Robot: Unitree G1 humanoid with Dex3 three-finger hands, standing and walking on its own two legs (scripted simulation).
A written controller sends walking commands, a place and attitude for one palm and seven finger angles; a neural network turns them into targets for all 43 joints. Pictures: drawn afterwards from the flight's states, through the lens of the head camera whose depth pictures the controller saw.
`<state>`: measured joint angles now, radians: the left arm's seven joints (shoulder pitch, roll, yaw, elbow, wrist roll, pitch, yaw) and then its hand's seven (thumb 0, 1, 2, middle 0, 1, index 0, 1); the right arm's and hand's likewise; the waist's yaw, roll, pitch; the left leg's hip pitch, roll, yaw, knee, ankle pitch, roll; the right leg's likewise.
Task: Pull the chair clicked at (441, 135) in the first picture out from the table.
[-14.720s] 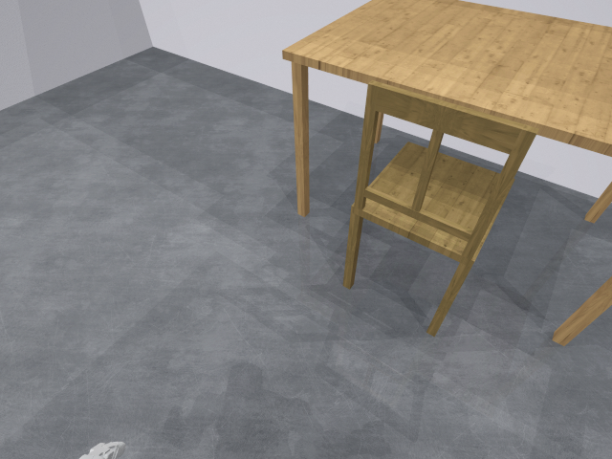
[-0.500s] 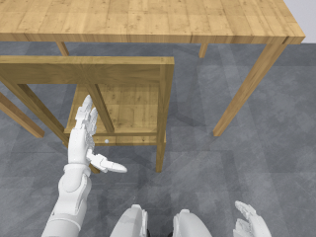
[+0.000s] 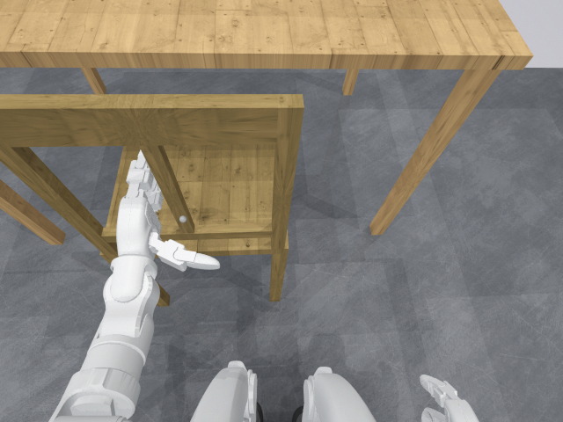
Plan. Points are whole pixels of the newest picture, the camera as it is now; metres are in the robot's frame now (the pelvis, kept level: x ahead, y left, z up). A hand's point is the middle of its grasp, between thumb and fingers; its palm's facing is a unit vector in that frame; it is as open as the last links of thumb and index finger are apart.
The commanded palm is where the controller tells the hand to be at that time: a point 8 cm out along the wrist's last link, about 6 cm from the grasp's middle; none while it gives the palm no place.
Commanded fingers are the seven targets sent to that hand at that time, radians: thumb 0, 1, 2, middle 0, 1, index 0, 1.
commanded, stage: push the fingers through the gap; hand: left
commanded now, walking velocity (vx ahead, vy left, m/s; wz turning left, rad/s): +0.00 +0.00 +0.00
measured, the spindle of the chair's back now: (172, 193) +0.44 +0.18 +0.00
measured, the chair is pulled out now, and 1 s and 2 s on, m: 0.00 0.00 0.02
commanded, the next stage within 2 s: hook a spindle and tug to test in 0.64 s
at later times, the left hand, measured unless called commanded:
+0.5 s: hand (183, 204) +0.41 +0.15 +0.02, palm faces +0.07 -1.00 -0.01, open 16.9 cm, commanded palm +0.38 +0.20 +0.02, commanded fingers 0.00 -0.50 0.30 -0.06 -0.08 -0.06 -0.08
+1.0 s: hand (187, 205) +0.41 +0.15 +0.02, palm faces +0.09 -1.00 -0.01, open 16.2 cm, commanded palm +0.38 +0.19 +0.02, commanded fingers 0.00 -0.50 0.30 -0.31 -0.85 -0.31 -0.85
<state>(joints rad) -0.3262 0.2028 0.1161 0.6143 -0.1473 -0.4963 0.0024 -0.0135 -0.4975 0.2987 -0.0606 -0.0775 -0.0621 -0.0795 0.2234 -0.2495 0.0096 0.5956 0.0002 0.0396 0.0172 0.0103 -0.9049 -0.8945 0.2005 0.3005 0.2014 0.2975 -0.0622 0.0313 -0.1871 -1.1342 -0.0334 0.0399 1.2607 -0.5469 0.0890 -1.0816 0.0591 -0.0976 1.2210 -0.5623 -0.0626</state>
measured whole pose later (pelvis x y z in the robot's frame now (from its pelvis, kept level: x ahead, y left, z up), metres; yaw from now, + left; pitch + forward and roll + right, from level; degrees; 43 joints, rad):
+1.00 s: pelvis +0.00 +0.00 +0.00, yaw +0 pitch +24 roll -3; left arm -0.44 0.20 0.13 0.74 -0.12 -0.53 0.04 -0.01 -0.50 0.30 -0.15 -0.37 -0.14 -0.37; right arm 0.24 -0.25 0.00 0.60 -0.01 0.08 0.04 0.01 -0.91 -0.89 0.20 0.30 0.20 0.30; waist -0.07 0.04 -0.19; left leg -1.15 -0.03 0.04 1.26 -0.54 0.09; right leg -1.09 0.06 -0.10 1.22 -0.55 -0.06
